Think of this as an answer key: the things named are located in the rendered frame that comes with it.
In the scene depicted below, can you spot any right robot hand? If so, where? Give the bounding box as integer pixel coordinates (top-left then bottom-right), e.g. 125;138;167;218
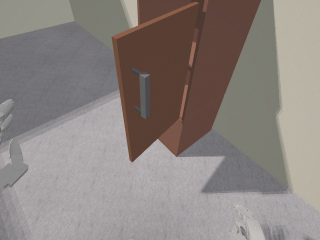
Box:
229;203;267;240

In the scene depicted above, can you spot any cupboard door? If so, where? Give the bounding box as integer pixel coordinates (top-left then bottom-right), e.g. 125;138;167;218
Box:
111;2;200;162

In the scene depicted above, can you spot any handle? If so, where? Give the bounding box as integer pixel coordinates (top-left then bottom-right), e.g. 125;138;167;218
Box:
131;68;151;119

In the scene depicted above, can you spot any left robot hand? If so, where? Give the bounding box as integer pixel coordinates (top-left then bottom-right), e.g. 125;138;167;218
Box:
0;99;29;193

